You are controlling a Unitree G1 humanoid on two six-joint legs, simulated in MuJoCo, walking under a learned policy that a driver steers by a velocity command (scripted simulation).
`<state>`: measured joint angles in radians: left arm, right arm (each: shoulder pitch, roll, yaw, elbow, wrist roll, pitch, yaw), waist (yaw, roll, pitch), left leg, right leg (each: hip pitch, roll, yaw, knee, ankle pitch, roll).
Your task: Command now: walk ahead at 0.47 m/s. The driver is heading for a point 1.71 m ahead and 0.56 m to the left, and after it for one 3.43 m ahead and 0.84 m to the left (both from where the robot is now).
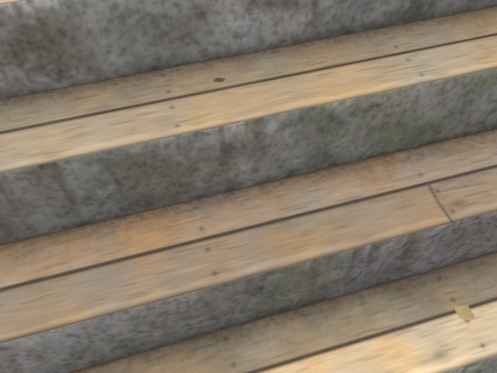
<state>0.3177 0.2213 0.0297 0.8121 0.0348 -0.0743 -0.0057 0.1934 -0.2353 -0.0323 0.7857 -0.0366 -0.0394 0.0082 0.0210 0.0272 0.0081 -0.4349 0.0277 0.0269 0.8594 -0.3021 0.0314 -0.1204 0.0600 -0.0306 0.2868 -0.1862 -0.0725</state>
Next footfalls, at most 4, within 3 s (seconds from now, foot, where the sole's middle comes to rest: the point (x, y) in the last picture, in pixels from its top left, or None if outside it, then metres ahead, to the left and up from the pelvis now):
0.16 left None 0.11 0.10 -0.79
0.78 right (371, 354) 0.48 -0.22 -0.58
1.46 left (272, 231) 0.67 0.00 -0.38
1.86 right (332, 66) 0.99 -0.13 -0.17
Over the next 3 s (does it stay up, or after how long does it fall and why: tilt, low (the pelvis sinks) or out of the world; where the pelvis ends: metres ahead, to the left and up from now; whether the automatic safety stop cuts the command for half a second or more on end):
stays up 1.12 0.17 0.82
